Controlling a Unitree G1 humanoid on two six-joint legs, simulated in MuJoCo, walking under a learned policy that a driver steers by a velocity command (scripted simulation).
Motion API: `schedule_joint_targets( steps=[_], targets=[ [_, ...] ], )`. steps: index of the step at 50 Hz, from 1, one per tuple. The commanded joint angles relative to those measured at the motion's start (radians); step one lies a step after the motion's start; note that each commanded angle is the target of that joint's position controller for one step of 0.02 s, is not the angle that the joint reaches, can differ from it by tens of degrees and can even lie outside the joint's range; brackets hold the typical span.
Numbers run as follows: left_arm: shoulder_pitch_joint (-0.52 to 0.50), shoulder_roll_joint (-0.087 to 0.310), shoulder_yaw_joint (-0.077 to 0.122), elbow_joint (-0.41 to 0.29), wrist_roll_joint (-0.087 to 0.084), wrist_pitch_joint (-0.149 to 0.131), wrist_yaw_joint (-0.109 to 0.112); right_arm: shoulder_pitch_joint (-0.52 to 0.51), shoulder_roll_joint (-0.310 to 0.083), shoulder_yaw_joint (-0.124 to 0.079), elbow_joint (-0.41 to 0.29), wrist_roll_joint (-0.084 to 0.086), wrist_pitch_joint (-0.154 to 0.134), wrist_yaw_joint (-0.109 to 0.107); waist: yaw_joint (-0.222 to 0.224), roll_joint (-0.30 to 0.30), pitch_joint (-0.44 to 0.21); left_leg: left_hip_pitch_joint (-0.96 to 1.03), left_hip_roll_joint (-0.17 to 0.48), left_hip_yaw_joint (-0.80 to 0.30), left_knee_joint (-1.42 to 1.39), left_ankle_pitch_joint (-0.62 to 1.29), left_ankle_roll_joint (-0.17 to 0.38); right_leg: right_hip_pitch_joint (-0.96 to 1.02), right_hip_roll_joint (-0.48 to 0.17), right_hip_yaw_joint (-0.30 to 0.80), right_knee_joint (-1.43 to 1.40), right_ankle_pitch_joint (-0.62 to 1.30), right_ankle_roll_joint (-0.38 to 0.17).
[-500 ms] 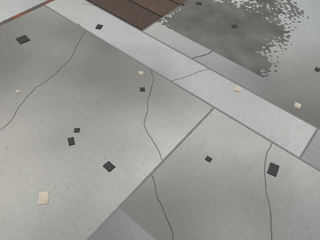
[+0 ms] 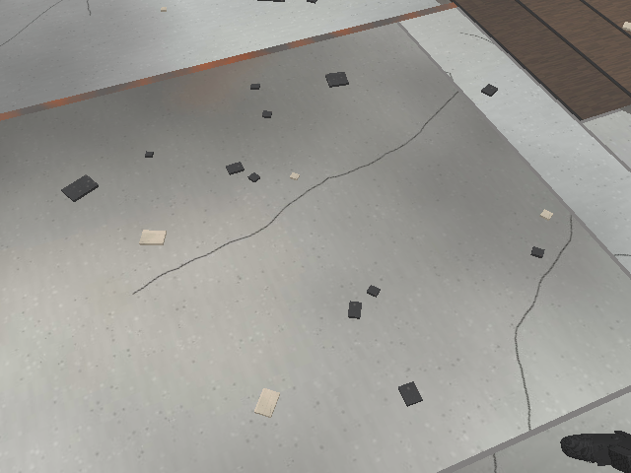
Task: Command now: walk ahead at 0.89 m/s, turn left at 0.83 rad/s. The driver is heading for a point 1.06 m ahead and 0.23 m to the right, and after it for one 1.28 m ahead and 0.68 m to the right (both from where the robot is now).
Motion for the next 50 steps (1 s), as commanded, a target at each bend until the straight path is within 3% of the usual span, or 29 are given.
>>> schedule_joint_targets(
  steps=[1, 3, 4, 5, 6, 7, 8, 10, 14, 18, 21, 23, 25, 26, 27, 28, 29, 30, 32, 34, 37, 39, 42, 44, 45, 46, 47, 48, 50],
  targets=[
    [-0.007, 0.202, 0.036, -0.026, 0.002, 0.005, 0.013, 0.011, -0.037, 0.001, -0.071, 0.006, -0.023, -0.022, -0.121, -0.166, 0.018, 0.306, -0.155, 0.125, -0.074, -0.158, 0.092, -0.162, -0.236, -0.017, 0.303, 1.502, -0.152],
    [-0.039, 0.214, 0.03, -0.036, -0.01, 0.003, 0.009, 0.416, -0.135, -0.051, 0.058, -0.008, -0.038, -0.053, -0.32, -0.127, -0.179, 0.926, -0.151, -0.084, -0.233, -0.155, 0.139, -0.501, -0.225, 0.011, 0.815, 1.288, -0.158],
    [0.016, 0.029, -0.016, -0.111, -0.033, 0.0, -0.026, 0.366, -0.261, -0.074, 0.067, -0.018, -0.044, -0.071, -0.18, 0.226, -0.266, 1.247, 0.211, -0.625, -0.392, -0.501, 0.199, -0.959, -0.038, 0.05, 1.247, 0.023, -0.115],
    [-0.113, 0.118, -0.001, -0.148, -0.037, -0.018, -0.025, 0.435, -0.263, -0.079, 0.029, 0.01, -0.042, -0.082, -0.267, 0.087, -0.447, 1.218, 0.298, -0.946, -0.567, -0.57, 0.184, -0.972, 0.027, 0.276, 1.395, 0.038, -0.138],
    [-0.233, 0.141, 0.01, -0.166, -0.06, -0.019, -0.02, 0.39, -0.235, -0.072, 0.078, -0.011, -0.049, -0.093, -0.251, 0.011, -0.244, 1.085, 0.277, -0.776, -0.598, -0.432, 0.142, -1.061, -0.002, 0.313, 1.41, 0.169, -0.155],
    [-0.204, 0.099, -0.005, -0.154, -0.065, -0.022, -0.02, 0.371, -0.19, -0.06, 0.105, -0.015, -0.065, -0.104, -0.194, -0.031, -0.095, 0.887, 0.274, -0.638, -0.608, -0.288, 0.125, -1.027, -0.032, 0.318, 1.343, 0.214, -0.16],
    [-0.181, 0.086, -0.007, -0.127, -0.051, -0.012, -0.029, 0.31, -0.133, -0.042, 0.107, -0.021, -0.083, -0.106, -0.143, -0.073, -0.029, 0.739, 0.232, -0.52, -0.628, -0.222, 0.088, -0.964, -0.067, 0.332, 1.26, 0.236, -0.163],
    [-0.074, 0.054, -0.008, -0.066, -0.034, 0.039, -0.045, 0.257, -0.058, -0.013, 0.118, -0.001, -0.115, -0.102, -0.057, 0.003, 0.03, 0.567, 0.185, -0.352, -0.708, -0.168, 0.034, -0.853, -0.091, 0.344, 1.182, 0.26, -0.15],
    [-0.184, 0.019, -0.004, -0.061, -0.046, 0.074, -0.064, 0.289, -0.022, -0.002, 0.169, 0.02, -0.157, -0.086, -0.053, 0.022, 0.152, 0.549, 0.069, -0.044, -0.785, 0.221, -0.103, -0.96, -0.059, 0.301, 1.032, 0.4, -0.153],
    [-0.335, 0.003, -0.019, -0.104, -0.051, 0.052, -0.079, 0.327, 0.007, 0.017, 0.202, 0.025, -0.171, -0.095, -0.074, 0.039, 0.156, 0.64, 0.018, 0.128, -0.803, 0.691, -0.134, -0.962, 0.011, 0.13, 0.789, 0.568, -0.185],
    [-0.336, 0.014, -0.026, -0.109, -0.046, 0.049, -0.089, 0.324, -0.041, 0.017, 0.213, 0.032, -0.173, -0.13, -0.038, 0.052, 0.086, 0.753, 0.055, 0.175, -0.721, 1.163, -0.16, -0.809, 0.089, 0.021, 0.604, 0.626, -0.218],
    [-0.212, 0.072, -0.009, -0.073, -0.044, 0.066, -0.085, 0.294, -0.106, 0.002, 0.207, 0.029, -0.159, -0.168, 0.048, 0.099, -0.009, 0.834, 0.104, 0.171, -0.538, 1.45, -0.173, -0.639, 0.149, -0.003, 0.576, 0.586, -0.238],
    [0.158, 0.172, 0.038, 0.03, -0.036, 0.084, -0.068, 0.16, -0.16, -0.016, 0.165, 0.009, -0.127, -0.185, 0.246, 0.106, -0.131, 0.716, 0.136, 0.133, -0.075, 1.515, -0.168, -0.28, 0.167, 0.077, 0.566, 0.446, -0.306],
    [0.339, 0.212, 0.068, 0.078, -0.053, 0.083, -0.05, 0.057, -0.163, -0.026, 0.151, 0.018, -0.107, -0.175, 0.36, -0.019, -0.148, 0.542, 0.031, 0.144, 0.463, 0.942, -0.153, -0.102, 0.086, 0.21, 0.426, 0.465, -0.411],
    [0.248, 0.175, 0.06, 0.112, -0.071, 0.089, -0.035, -0.05, 0.022, 0.027, 0.103, -0.006, -0.119, -0.138, 0.255, -0.276, 0.013, 0.151, -0.174, 0.08, 0.862, -0.256, -0.126, -0.088, 0.081, 0.294, 0.499, 0.468, -0.422],
    [0.066, 0.19, 0.045, 0.046, -0.04, 0.077, -0.035, 0.113, 0.117, 0.06, 0.022, 0.002, -0.132, -0.131, 0.013, -0.229, -0.043, -0.102, -0.146, -0.11, 0.997, -0.324, -0.139, -0.042, -0.015, 0.655, 0.504, 0.543, -0.534],
    [0.022, 0.198, 0.053, -0.003, -0.028, 0.076, -0.021, 0.167, 0.07, 0.075, -0.033, -0.006, -0.162, -0.116, -0.003, -0.177, -0.171, -0.167, -0.12, -0.257, 0.9, -0.287, -0.129, -0.002, -0.176, 1.021, 0.203, 0.07, -0.612],
    [-0.027, 0.148, 0.05, -0.021, -0.015, 0.074, -0.011, 0.138, -0.013, 0.067, -0.014, -0.022, -0.179, -0.106, -0.033, 0.031, -0.045, -0.154, -0.059, -0.259, 0.746, -0.197, -0.106, -0.182, -0.188, 1.08, 0.02, -0.196, -0.552],
    [-0.098, 0.152, 0.043, -0.028, -0.016, 0.045, -0.008, 0.112, -0.042, 0.065, -0.004, -0.049, -0.149, -0.107, -0.112, 0.105, 0.097, -0.042, 0.001, -0.239, 0.557, -0.172, -0.135, -0.479, -0.117, 0.953, -0.006, -0.114, -0.49],
    [-0.125, 0.146, 0.037, -0.034, -0.028, 0.009, -0.012, 0.054, -0.038, 0.076, -0.022, -0.044, -0.104, -0.107, -0.131, 0.121, 0.165, 0.111, 0.056, -0.191, 0.314, -0.11, -0.178, -0.729, -0.016, 0.778, -0.048, 0.0, -0.459],
    [-0.117, 0.172, 0.057, -0.038, -0.038, -0.009, -0.02, -0.083, 0.003, 0.096, -0.075, -0.002, -0.1, -0.094, -0.063, 0.029, 0.137, 0.306, 0.063, -0.138, -0.058, 0.126, -0.197, -0.792, 0.082, 0.608, -0.033, 0.258, -0.404],
    [-0.085, 0.182, 0.068, -0.036, -0.051, -0.008, -0.035, -0.129, 0.022, 0.1, -0.089, 0.022, -0.102, -0.093, -0.003, -0.015, 0.088, 0.373, 0.018, -0.106, -0.212, 0.27, -0.184, -0.693, 0.092, 0.595, -0.001, 0.389, -0.358],
    [-0.056, 0.199, 0.084, -0.038, -0.046, 0.001, -0.035, -0.117, -0.02, 0.082, -0.088, 0.021, -0.114, -0.102, 0.017, -0.07, 0.029, 0.413, -0.03, -0.12, -0.362, 0.242, -0.163, -0.485, 0.06, 0.633, 0.121, 0.567, -0.306],
    [-0.089, 0.241, 0.093, -0.048, -0.034, 0.0, -0.034, 0.079, -0.101, 0.042, -0.035, 0.02, -0.127, -0.121, -0.092, -0.058, -0.111, 0.634, -0.077, -0.115, -0.389, 0.085, -0.139, -0.417, 0.073, 0.618, 0.387, 0.802, -0.258],
    [-0.154, 0.245, 0.093, -0.065, -0.034, -0.007, -0.037, 0.296, -0.151, 0.015, 0.014, 0.012, -0.134, -0.136, -0.224, -0.042, -0.216, 0.883, -0.023, -0.143, -0.342, 0.015, -0.121, -0.534, 0.111, 0.584, 0.643, 0.763, -0.232],
    [-0.204, 0.114, 0.057, -0.111, -0.03, -0.022, -0.031, 0.545, -0.233, -0.017, 0.054, -0.016, -0.137, -0.156, -0.308, 0.112, -0.357, 1.118, 0.217, -0.39, -0.364, -0.38, -0.105, -0.709, 0.16, 0.507, 0.995, 0.329, -0.234],
    [-0.109, 0.01, 0.02, -0.192, -0.081, -0.022, -0.037, 0.434, -0.316, -0.033, 0.042, -0.038, -0.128, -0.149, -0.159, 0.481, -0.435, 1.204, 0.448, -1.016, -0.647, -0.623, -0.016, -0.99, 0.225, 0.398, 1.231, -0.046, -0.202],
    [-0.147, 0.084, 0.017, -0.155, -0.052, 0.003, -0.024, 0.301, -0.215, -0.03, 0.018, -0.033, -0.118, -0.142, -0.142, 0.287, -0.271, 1.076, 0.411, -0.982, -0.667, -0.762, 0.012, -1.112, 0.117, 0.364, 1.307, 0.064, -0.214],
    [-0.268, 0.112, 0.026, -0.159, -0.022, 0.024, -0.046, 0.247, -0.077, 0.0, 0.036, -0.023, -0.11, -0.132, -0.145, 0.051, -0.082, 0.857, 0.307, -0.586, -0.629, -0.382, -0.015, -1.089, 0.033, 0.32, 1.217, 0.186, -0.199]
  ],
)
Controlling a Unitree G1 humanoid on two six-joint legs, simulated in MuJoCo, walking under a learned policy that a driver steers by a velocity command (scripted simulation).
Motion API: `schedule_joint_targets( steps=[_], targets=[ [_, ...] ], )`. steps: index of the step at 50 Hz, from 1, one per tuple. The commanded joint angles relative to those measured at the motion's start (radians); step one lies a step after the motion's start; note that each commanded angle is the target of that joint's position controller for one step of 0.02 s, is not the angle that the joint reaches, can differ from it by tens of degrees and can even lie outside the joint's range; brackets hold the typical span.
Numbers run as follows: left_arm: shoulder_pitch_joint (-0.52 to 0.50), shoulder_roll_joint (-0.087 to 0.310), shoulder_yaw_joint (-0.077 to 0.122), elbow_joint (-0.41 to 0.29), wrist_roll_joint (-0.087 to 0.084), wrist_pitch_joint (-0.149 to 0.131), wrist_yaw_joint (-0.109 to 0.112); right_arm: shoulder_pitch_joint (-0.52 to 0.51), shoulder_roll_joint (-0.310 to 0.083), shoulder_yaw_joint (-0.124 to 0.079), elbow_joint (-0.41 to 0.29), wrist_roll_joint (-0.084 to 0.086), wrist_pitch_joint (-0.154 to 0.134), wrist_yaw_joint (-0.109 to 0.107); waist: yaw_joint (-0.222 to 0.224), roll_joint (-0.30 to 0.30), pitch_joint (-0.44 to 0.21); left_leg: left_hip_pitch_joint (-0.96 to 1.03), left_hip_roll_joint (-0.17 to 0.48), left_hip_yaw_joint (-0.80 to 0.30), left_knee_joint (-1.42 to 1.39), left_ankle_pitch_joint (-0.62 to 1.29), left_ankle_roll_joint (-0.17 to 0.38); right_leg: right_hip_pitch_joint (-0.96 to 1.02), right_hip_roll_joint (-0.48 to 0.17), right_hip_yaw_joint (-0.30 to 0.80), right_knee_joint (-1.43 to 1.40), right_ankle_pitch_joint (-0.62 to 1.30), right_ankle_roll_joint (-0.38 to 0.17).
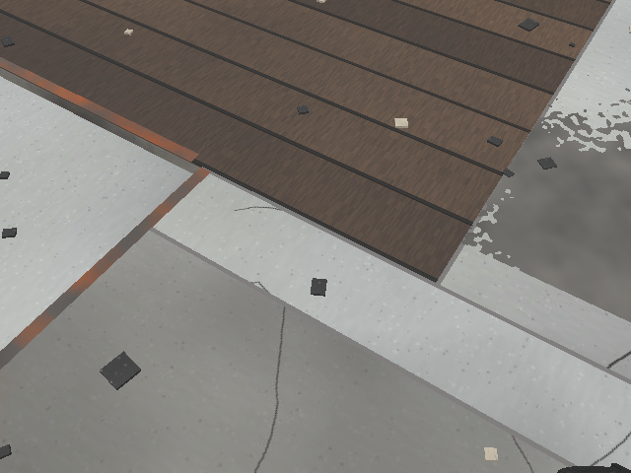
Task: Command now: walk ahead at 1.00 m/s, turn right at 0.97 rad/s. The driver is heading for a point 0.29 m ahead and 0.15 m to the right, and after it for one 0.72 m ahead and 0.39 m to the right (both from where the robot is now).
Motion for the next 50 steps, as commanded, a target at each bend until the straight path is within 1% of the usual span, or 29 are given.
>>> schedule_joint_targets(
  steps=[1, 3, 4, 8, 11, 14, 16, 17, 18, 19, 20, 21, 22, 24, 25, 28, 30, 32, 35, 37, 38, 39, 40, 41, 43, 45, 47, 49, 50],
  targets=[
    [-0.157, 0.001, -0.023, -0.146, 0.032, 0.006, -0.031, 0.215, -0.094, -0.048, 0.028, 0.0, -0.001, -0.002, -0.125, 0.098, -0.065, 0.459, 0.275, -0.352, -0.351, -0.214, 0.144, -0.501, -0.146, -0.029, 0.114, 0.094, 0.012],
    [-0.191, -0.052, -0.04, -0.178, 0.033, 0.032, -0.054, 0.284, -0.035, -0.034, 0.101, 0.02, -0.017, 0.008, -0.104, 0.133, -0.023, 0.421, 0.229, -0.185, -0.362, -0.003, 0.105, -0.518, -0.176, -0.04, 0.112, 0.114, 0.016],
    [-0.209, -0.064, -0.048, -0.204, 0.03, 0.041, -0.059, 0.293, -0.034, -0.033, 0.116, 0.028, -0.028, 0.017, -0.088, 0.148, -0.013, 0.411, 0.24, -0.133, -0.365, 0.118, 0.104, -0.538, -0.181, -0.049, 0.105, 0.128, 0.017],
    [-0.328, -0.051, -0.067, -0.28, 0.027, 0.052, -0.074, 0.242, -0.065, -0.039, 0.139, 0.03, -0.055, 0.02, -0.041, 0.12, 0.059, 0.317, 0.197, 0.102, -0.458, 0.339, 0.09, -0.499, -0.178, -0.112, -0.086, 0.304, 0.02],
    [-0.437, -0.058, -0.084, -0.304, 0.026, 0.051, -0.093, 0.3, -0.102, -0.045, 0.176, 0.027, -0.054, 0.011, -0.062, 0.068, 0.129, 0.337, 0.157, 0.239, -0.495, 0.561, 0.062, -0.394, -0.136, -0.247, -0.345, 0.351, -0.02],
    [-0.376, -0.032, -0.077, -0.27, 0.024, 0.046, -0.085, 0.356, -0.184, -0.063, 0.183, 0.028, -0.034, -0.012, -0.01, 0.127, 0.042, 0.447, 0.178, 0.286, -0.291, 1.226, 0.037, -0.18, -0.019, -0.339, -0.447, 0.288, -0.07],
    [-0.081, 0.037, -0.042, -0.183, 0.024, 0.042, -0.063, 0.296, -0.241, -0.079, 0.158, 0.025, -0.003, -0.024, 0.146, 0.158, -0.104, 0.397, 0.227, 0.255, 0.094, 1.372, 0.051, 0.143, 0.028, -0.289, -0.47, 0.207, -0.116],
    [0.137, 0.085, -0.01, -0.106, 0.02, 0.034, -0.041, 0.248, -0.238, -0.08, 0.132, 0.02, 0.008, -0.016, 0.228, 0.124, -0.187, 0.227, 0.216, 0.238, 0.415, 1.165, 0.065, 0.434, 0.027, -0.206, -0.564, 0.196, -0.156],
    [0.107, 0.139, 0.031, -0.089, -0.02, 0.047, -0.009, 0.219, -0.179, -0.077, 0.118, 0.016, 0.012, 0.004, 0.174, -0.081, -0.158, -0.057, 0.012, 0.237, 0.809, 0.106, 0.049, 0.604, -0.055, -0.035, -0.633, 0.129, -0.178],
    [0.009, 0.261, 0.042, -0.144, 0.023, 0.064, -0.008, 0.304, -0.102, -0.05, -0.003, 0.02, -0.007, 0.008, 0.013, -0.196, -0.264, -0.408, -0.057, 0.106, 1.127, -0.293, 0.004, 0.814, -0.302, 0.474, -0.686, 0.311, -0.363],
    [0.088, 0.234, 0.046, -0.171, 0.029, 0.073, 0.011, 0.197, -0.148, -0.046, -0.051, 0.031, -0.034, 0.01, 0.098, -0.034, -0.354, -0.519, -0.045, -0.073, 1.124, -0.219, 0.005, 0.831, -0.361, 0.685, -0.888, 0.048, -0.418],
    [0.055, 0.165, 0.034, -0.138, 0.021, 0.063, 0.024, 0.165, -0.148, -0.039, -0.046, 0.032, -0.047, 0.011, 0.05, 0.069, -0.162, -0.53, 0.022, -0.084, 0.98, -0.157, 0.023, 0.635, -0.362, 0.645, -0.994, -0.019, -0.36],
    [0.016, 0.112, 0.018, -0.116, 0.018, 0.045, 0.029, 0.159, -0.14, -0.036, -0.037, 0.025, -0.042, 0.01, -0.022, 0.117, -0.042, -0.449, 0.063, -0.074, 0.852, -0.134, 0.026, 0.433, -0.319, 0.543, -1.01, 0.043, -0.306],
    [-0.048, 0.055, -0.01, -0.115, 0.017, 0.004, 0.037, 0.214, -0.114, -0.026, -0.004, -0.013, 0.004, 0.013, -0.116, 0.144, 0.032, -0.271, 0.106, -0.07, 0.725, -0.163, 0.009, 0.142, -0.24, 0.378, -1.019, 0.187, -0.261],
    [-0.046, 0.031, -0.022, -0.104, 0.012, -0.013, 0.032, 0.212, -0.096, -0.022, -0.003, -0.018, 0.024, 0.018, -0.134, 0.136, 0.047, -0.22, 0.121, -0.063, 0.652, -0.186, -0.001, 0.045, -0.206, 0.324, -1.034, 0.203, -0.251],
    [-0.024, 0.038, -0.019, -0.07, 0.005, -0.047, 0.016, 0.04, -0.038, 0.002, -0.073, -0.001, 0.024, 0.038, -0.1, 0.073, 0.107, -0.16, 0.134, -0.009, 0.335, 0.047, 0.006, -0.083, -0.117, 0.178, -1.105, 0.291, -0.206],
    [0.007, 0.041, -0.015, -0.055, -0.011, -0.061, 0.003, -0.034, -0.015, 0.012, -0.086, 0.022, 0.016, 0.053, -0.058, 0.051, 0.097, -0.025, 0.102, 0.018, 0.137, 0.308, 0.039, -0.1, -0.09, 0.114, -1.137, 0.379, -0.162],
    [0.063, 0.058, -0.011, -0.029, -0.022, -0.07, -0.005, -0.08, -0.035, 0.004, -0.083, 0.038, 0.014, 0.057, -0.017, 0.042, 0.087, 0.01, 0.068, 0.039, 0.037, 0.442, 0.072, 0.019, -0.134, 0.12, -1.168, 0.49, -0.139],
    [0.114, 0.103, -0.006, 0.005, -0.006, -0.062, 0.005, -0.104, -0.079, -0.017, -0.086, 0.03, 0.012, 0.047, -0.005, 0.019, 0.042, -0.005, -0.013, 0.076, -0.051, 0.31, 0.123, 0.299, -0.183, 0.098, -1.037, 0.907, -0.096],
    [0.104, 0.148, 0.001, 0.02, 0.024, -0.048, 0.018, 0.107, -0.138, -0.05, -0.03, 0.034, 0.01, 0.028, -0.12, -0.033, -0.099, 0.187, -0.084, 0.071, -0.042, 0.111, 0.149, 0.387, -0.205, 0.083, -0.746, 1.188, -0.056],
    [0.045, 0.144, 0.0, 0.015, 0.038, -0.039, 0.023, 0.327, -0.168, -0.068, 0.031, 0.034, 0.013, 0.012, -0.25, -0.029, -0.181, 0.42, -0.059, 0.063, -0.047, 0.064, 0.162, 0.268, -0.175, 0.048, -0.483, 1.114, -0.04],
    [0.025, 0.05, -0.025, -0.008, 0.047, -0.044, 0.026, 0.537, -0.248, -0.092, 0.071, 0.013, 0.016, -0.01, -0.328, 0.076, -0.299, 0.656, 0.123, -0.138, -0.004, -0.226, 0.18, 0.064, -0.109, -0.003, -0.077, 0.776, -0.029],
    [0.176, -0.075, -0.054, -0.053, -0.026, -0.059, 0.008, 0.474, -0.316, -0.11, 0.083, -0.004, 0.013, 0.006, -0.161, 0.493, -0.42, 0.84, 0.363, -0.809, -0.279, -0.463, 0.309, -0.275, 0.088, 0.006, 0.248, -0.045, 0.023],
    [0.083, 0.001, -0.056, -0.041, 0.002, -0.056, 0.02, 0.347, -0.214, -0.1, 0.054, 0.006, 0.017, 0.025, -0.169, 0.244, -0.266, 0.751, 0.325, -0.832, -0.355, -0.516, 0.308, -0.423, 0.001, 0.035, 0.272, 0.003, -0.004],
    [-0.077, 0.011, -0.058, -0.071, 0.015, -0.049, 0.005, 0.269, -0.104, -0.074, 0.08, 0.013, 0.007, 0.034, -0.138, -0.009, -0.066, 0.469, 0.254, -0.518, -0.356, -0.296, 0.284, -0.403, -0.091, 0.012, 0.155, 0.102, -0.004],
    [-0.083, -0.039, -0.072, -0.086, 0.033, -0.025, -0.01, 0.266, -0.06, -0.052, 0.125, 0.014, -0.012, 0.031, -0.074, 0.029, 0.021, 0.298, 0.214, -0.357, -0.37, 0.079, 0.272, -0.345, -0.112, 0.014, 0.083, 0.061, 0.023],
    [-0.071, -0.063, -0.078, -0.088, 0.033, -0.009, -0.009, 0.284, -0.067, -0.046, 0.161, 0.038, -0.038, 0.038, -0.036, 0.049, 0.046, 0.247, 0.203, -0.221, -0.384, 0.535, 0.264, -0.324, -0.104, -0.008, -0.023, 0.032, 0.055],
    [-0.139, -0.07, -0.088, -0.126, 0.036, -0.013, -0.014, 0.251, -0.087, -0.045, 0.178, 0.05, -0.051, 0.046, -0.016, 0.095, 0.059, 0.206, 0.132, -0.065, -0.41, 0.787, 0.243, -0.29, -0.098, -0.078, -0.246, 0.14, 0.078],
    [-0.149, -0.062, -0.085, -0.124, -0.041, -0.034, -0.01, 0.113, -0.088, -0.046, 0.13, 0.088, -0.06, 0.027, 0.001, 0.144, 0.044, 0.193, 0.09, -0.026, -0.398, 0.732, 0.235, -0.262, -0.127, -0.08, -0.384, 0.216, 0.096]
  ],
)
